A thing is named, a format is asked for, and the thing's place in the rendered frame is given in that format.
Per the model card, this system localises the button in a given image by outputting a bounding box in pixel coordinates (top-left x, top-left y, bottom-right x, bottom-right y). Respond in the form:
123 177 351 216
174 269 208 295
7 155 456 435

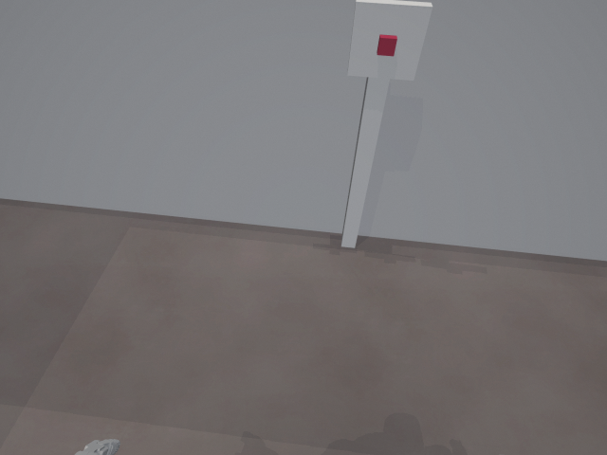
377 34 397 56

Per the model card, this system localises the panel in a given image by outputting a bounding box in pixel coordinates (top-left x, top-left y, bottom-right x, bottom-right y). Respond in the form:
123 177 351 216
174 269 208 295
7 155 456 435
341 0 432 248

